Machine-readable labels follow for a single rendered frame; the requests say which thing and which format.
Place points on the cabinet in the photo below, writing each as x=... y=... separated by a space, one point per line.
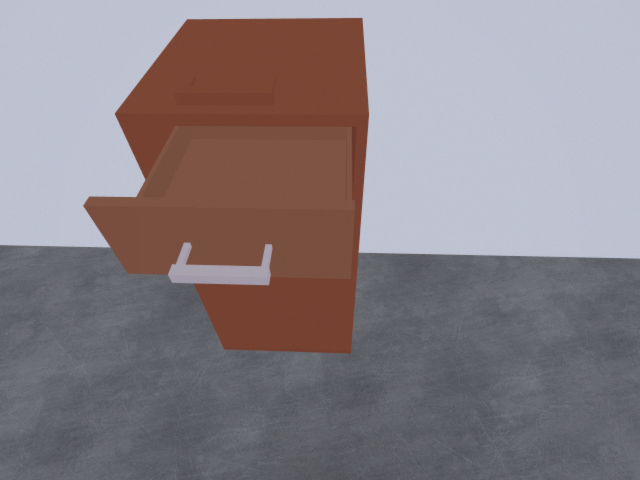
x=318 y=70

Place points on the handle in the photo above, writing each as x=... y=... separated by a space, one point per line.
x=220 y=274
x=224 y=95

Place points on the drawer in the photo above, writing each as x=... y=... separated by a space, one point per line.
x=229 y=190

